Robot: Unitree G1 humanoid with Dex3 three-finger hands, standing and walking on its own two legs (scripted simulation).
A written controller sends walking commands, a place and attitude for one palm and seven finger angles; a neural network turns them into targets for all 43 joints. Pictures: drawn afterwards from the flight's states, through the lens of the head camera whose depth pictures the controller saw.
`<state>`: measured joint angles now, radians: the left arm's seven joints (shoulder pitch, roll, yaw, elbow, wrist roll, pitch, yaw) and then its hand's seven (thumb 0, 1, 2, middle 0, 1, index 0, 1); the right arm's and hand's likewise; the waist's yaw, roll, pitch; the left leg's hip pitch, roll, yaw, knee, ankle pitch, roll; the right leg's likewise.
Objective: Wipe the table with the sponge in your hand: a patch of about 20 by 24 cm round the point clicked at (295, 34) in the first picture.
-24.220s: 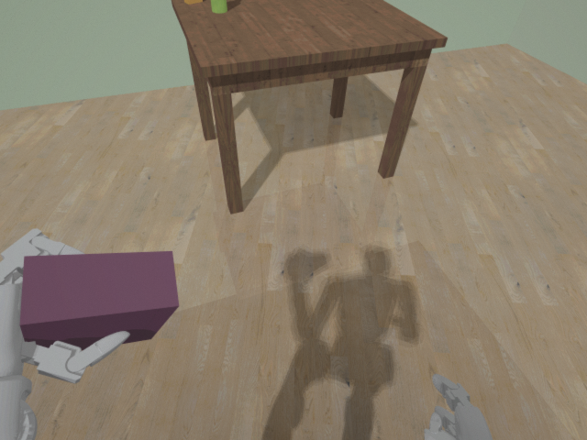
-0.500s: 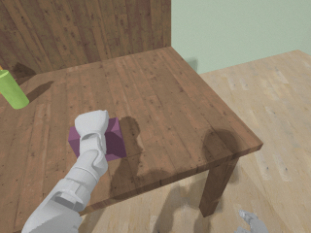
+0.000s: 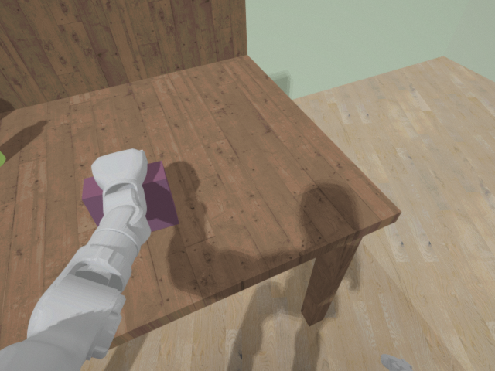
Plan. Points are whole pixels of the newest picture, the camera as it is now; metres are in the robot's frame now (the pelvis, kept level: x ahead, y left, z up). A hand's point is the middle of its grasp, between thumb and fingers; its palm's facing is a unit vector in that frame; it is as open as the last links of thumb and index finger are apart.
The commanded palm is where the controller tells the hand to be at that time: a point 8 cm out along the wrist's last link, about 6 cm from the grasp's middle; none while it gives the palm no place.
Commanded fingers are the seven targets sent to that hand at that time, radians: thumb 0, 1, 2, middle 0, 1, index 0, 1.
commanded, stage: wipe forward along the third lane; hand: left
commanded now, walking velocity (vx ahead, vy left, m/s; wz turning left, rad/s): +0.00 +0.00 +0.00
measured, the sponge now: (137, 209) +0.41 +0.23 +0.01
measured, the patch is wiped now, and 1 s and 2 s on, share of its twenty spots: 1.00 1.00 1.00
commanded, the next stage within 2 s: wipe back along the third lane in 0.54 s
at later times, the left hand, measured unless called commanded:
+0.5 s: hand (125, 175) +0.46 +0.25 +0.06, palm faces -0.09 -0.01 -1.00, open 10.1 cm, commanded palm +0.45 +0.25 +0.09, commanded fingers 0.00 0.10 1.30 -1.20 -1.60 -1.20 -1.60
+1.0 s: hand (124, 173) +0.47 +0.26 +0.06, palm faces -0.04 +0.00 -1.00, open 10.1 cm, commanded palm +0.42 +0.24 +0.09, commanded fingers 0.00 0.10 1.30 -1.20 -1.60 -1.20 -1.60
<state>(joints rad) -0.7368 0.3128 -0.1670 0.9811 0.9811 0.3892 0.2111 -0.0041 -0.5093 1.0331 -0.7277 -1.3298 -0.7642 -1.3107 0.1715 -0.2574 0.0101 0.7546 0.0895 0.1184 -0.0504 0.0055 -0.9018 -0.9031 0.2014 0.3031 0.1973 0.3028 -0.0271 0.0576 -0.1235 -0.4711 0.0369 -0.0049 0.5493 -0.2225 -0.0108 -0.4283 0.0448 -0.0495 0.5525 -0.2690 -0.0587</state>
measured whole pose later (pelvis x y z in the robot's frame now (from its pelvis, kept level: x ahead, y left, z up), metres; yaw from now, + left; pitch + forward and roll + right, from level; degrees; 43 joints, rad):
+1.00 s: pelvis +0.02 +0.04 +0.00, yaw -1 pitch +12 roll -1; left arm -0.83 0.32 -0.18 1.08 0.97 0.42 0.30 0.00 -0.50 1.03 -0.72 -1.33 -0.76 -1.32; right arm 0.24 -0.24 -0.01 0.79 0.07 0.13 0.00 0.00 -0.90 -0.90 0.20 0.30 0.20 0.30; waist -0.05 0.05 -0.15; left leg -0.53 0.02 0.02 0.58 -0.26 0.02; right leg -0.47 0.03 -0.02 0.52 -0.27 -0.01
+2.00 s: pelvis +0.03 +0.02 +0.01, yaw +0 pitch +3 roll +0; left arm -0.35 0.24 -0.36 0.41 0.97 0.62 0.17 0.00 -0.47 1.02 -0.69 -1.34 -0.73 -1.33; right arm 0.05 -0.26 0.03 0.67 0.10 0.21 0.02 0.01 -0.90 -0.90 0.20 0.30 0.20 0.30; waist 0.05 0.07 -0.11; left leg -0.30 0.01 0.01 0.50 -0.26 0.00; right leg -0.25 0.02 -0.03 0.49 -0.30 -0.03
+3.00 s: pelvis +0.03 +0.01 +0.01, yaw -2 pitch +0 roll +1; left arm -0.02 0.31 -0.27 0.02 0.95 0.58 0.12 0.00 -0.47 1.02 -0.69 -1.35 -0.72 -1.33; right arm 0.00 -0.25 0.04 0.65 0.09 0.16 0.02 0.01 -0.90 -0.90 0.20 0.30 0.19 0.30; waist 0.08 0.08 -0.08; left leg -0.21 0.02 0.03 0.48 -0.26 -0.01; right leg -0.19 0.03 -0.01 0.50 -0.31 -0.05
